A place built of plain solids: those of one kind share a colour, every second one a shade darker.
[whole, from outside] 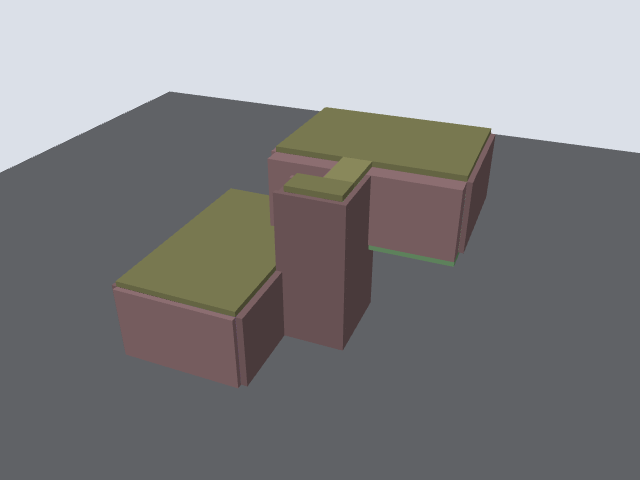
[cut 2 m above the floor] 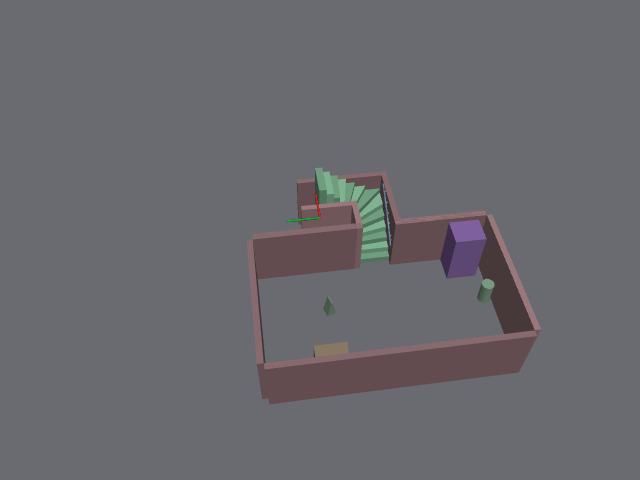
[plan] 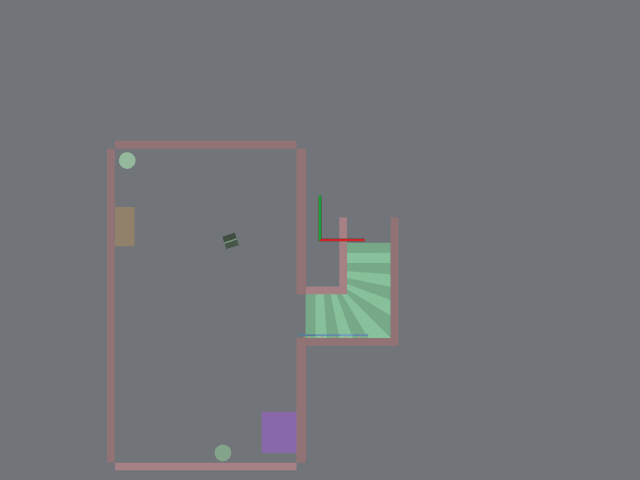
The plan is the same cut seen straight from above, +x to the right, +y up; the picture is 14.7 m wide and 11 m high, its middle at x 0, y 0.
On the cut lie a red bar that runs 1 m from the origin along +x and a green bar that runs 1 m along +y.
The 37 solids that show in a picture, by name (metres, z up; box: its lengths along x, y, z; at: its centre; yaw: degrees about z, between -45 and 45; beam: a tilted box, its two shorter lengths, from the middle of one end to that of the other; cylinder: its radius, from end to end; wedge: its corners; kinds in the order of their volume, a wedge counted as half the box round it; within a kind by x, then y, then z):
{
 "wall_1": {"box": [0.18, 7.2, 2.62], "at": [-4.79, -1.5, 1.26]},
 "wall_2": {"box": [4.16, 0.18, 2.62], "at": [-2.62, -5.19, 1.26]},
 "wall_3": {"box": [4.16, 0.18, 2.62], "at": [-2.62, 2.18, 1.26]},
 "wall_4": {"box": [2.46, 0.66, 2.55], "at": [-0.61, 0.19, 4.07]},
 "wall_5": {"box": [0.18, 2.86, 2.62], "at": [-0.45, -3.67, 1.26]},
 "wall_6": {"box": [0.18, 3.34, 2.62], "at": [-0.45, 0.42, 1.26]},
 "wall_7": {"box": [0.22, 2.86, 2.62], "at": [-0.43, -3.67, 1.26]},
 "wall_8": {"box": [0.22, 3.34, 2.62], "at": [-0.43, 0.42, 1.26]},
 "wall_9": {"box": [1.16, 0.18, 5.39], "at": [0.04, -1.15, 2.64]},
 "wall_10": {"box": [0.18, 1.76, 5.39], "at": [0.53, -0.36, 2.64]},
 "wall_11": {"box": [2.34, 0.18, 5.39], "at": [0.63, -2.33, 2.64]},
 "wall_12": {"box": [0.18, 2.76, 5.39], "at": [1.71, -0.86, 2.64]},
 "wall_13": {"box": [3.08, 0.66, 2.55], "at": [3.16, 0.19, 4.07]},
 "wall_14": {"box": [0.18, 4.59, 2.55], "at": [4.79, 2.81, 4.07]},
 "roof_1": {"box": [4.16, 7.2, 0.19], "at": [-2.62, -1.5, 2.67]},
 "roof_2": {"box": [1.88, 1.0, 0.2], "at": [0.68, -1.74, 5.44]},
 "roof_3": {"box": [1.0, 1.76, 0.2], "at": [1.12, -0.36, 5.44]},
 "roof_4": {"box": [6.54, 4.59, 0.2], "at": [1.43, 2.81, 5.44]},
 "floor_1": {"box": [6.54, 5.17, 0.22], "at": [1.43, 2.52, 2.68]},
 "tread_1": {"wedge": [[-0.33, -2.24, -0.05], [-0.33, -2.24, 0.2], [-0.33, -1.24, -0.05], [-0.33, -1.24, 0.2], [-0.1, -2.24, -0.05], [-0.1, -2.24, 0.2], [-0.1, -1.24, -0.05], [-0.1, -1.24, 0.2]]},
 "tread_2": {"wedge": [[-0.1, -2.24, -0.05], [-0.1, -2.24, 0.4], [-0.1, -1.24, -0.05], [-0.1, -1.24, 0.4], [0.09, -1.24, -0.05], [0.09, -1.24, 0.4], [0.16, -2.24, -0.05], [0.16, -2.24, 0.4]]},
 "tread_3": {"wedge": [[0.09, -1.24, -0.05], [0.09, -1.24, 0.6], [0.16, -2.24, -0.05], [0.16, -2.24, 0.6], [0.25, -1.24, -0.05], [0.25, -1.24, 0.6], [0.45, -2.24, -0.05], [0.45, -2.24, 0.6]]},
 "tread_4": {"wedge": [[0.25, -1.24, -0.05], [0.25, -1.24, 0.8], [0.38, -1.24, -0.05], [0.38, -1.24, 0.8], [0.45, -2.24, -0.05], [0.45, -2.24, 0.8], [0.75, -2.24, -0.05], [0.75, -2.24, 0.8]]},
 "tread_5": {"wedge": [[0.38, -1.24, -0.05], [0.38, -1.24, 1.0], [0.5, -1.24, -0.05], [0.5, -1.24, 1.0], [0.75, -2.24, -0.05], [0.75, -2.24, 1.0], [1.11, -2.24, -0.05], [1.11, -2.24, 1.0]]},
 "tread_6": {"wedge": [[0.5, -1.24, -0.05], [0.5, -1.24, 1.2], [0.62, -1.24, -0.05], [0.62, -1.24, 1.2], [1.11, -2.24, -0.05], [1.11, -2.24, 1.2], [1.62, -2.24, -0.05], [1.62, -2.24, 1.2]]},
 "tread_7": {"wedge": [[0.62, -1.24, -0.05], [0.62, -1.24, 1.4], [0.62, -1.12, -0.05], [0.62, -1.12, 1.4], [1.62, -2.24, -0.05], [1.62, -2.24, 1.4], [1.62, -1.73, -0.05], [1.62, -1.73, 1.4]]},
 "tread_8": {"wedge": [[0.62, -1.13, -0.05], [0.62, -1.13, 1.6], [0.62, -1.0, -0.05], [0.62, -1.0, 1.6], [1.62, -1.73, -0.05], [1.62, -1.73, 1.6], [1.62, -1.37, -0.05], [1.62, -1.37, 1.6]]},
 "tread_9": {"wedge": [[0.62, -1.01, -0.05], [0.62, -1.01, 1.8], [0.62, -0.87, -0.05], [0.62, -0.87, 1.8], [1.62, -1.38, -0.05], [1.62, -1.38, 1.8], [1.62, -1.07, -0.05], [1.62, -1.07, 1.8]]},
 "tread_10": {"wedge": [[0.62, -0.87, -0.05], [0.62, -0.87, 2.0], [0.62, -0.71, -0.05], [0.62, -0.71, 2.0], [1.62, -1.07, -0.05], [1.62, -1.07, 2.0], [1.62, -0.78, -0.05], [1.62, -0.78, 2.0]]},
 "tread_11": {"wedge": [[0.62, -0.71, -0.05], [0.62, -0.71, 2.2], [0.62, -0.52, -0.05], [0.62, -0.52, 2.2], [1.62, -0.79, -0.05], [1.62, -0.79, 2.2], [1.62, -0.52, -0.05], [1.62, -0.52, 2.2]]},
 "tread_12": {"wedge": [[0.62, -0.53, -0.05], [0.62, -0.53, 2.4], [0.62, -0.29, -0.05], [0.62, -0.29, 2.4], [1.62, -0.53, -0.05], [1.62, -0.53, 2.4], [1.62, -0.29, -0.05], [1.62, -0.29, 2.4]]},
 "tread_13": {"wedge": [[0.62, -0.3, -0.05], [0.62, -0.3, 2.6], [0.62, -0.06, -0.05], [0.62, -0.06, 2.6], [1.62, -0.29, -0.05], [1.62, -0.29, 2.6], [1.62, -0.06, -0.05], [1.62, -0.06, 2.6]]},
 "machine_1": {"box": [0.8, 0.95, 1.88], "at": [-0.94, -4.41, 0.89]},
 "lockers_1": {"box": [0.45, 0.9, 1.85], "at": [-4.48, 0.31, 0.88]},
 "bin_1": {"cylinder": 0.19, "from": [-4.42, 1.82, 0.0], "to": [-4.42, 1.82, 0.62]},
 "bin_2": {"cylinder": 0.19, "from": [-2.22, -4.88, 0.0], "to": [-2.22, -4.88, 0.75]},
 "sign_1": {"wedge": [[-2.24, 0.08, 0.0], [-2.2, -0.05, 0.62], [-2.19, -0.08, 0.62], [-2.15, -0.21, 0.0], [-1.95, 0.17, 0.0], [-1.91, 0.04, 0.62], [-1.9, 0.01, 0.62], [-1.86, -0.12, 0.0]]}
}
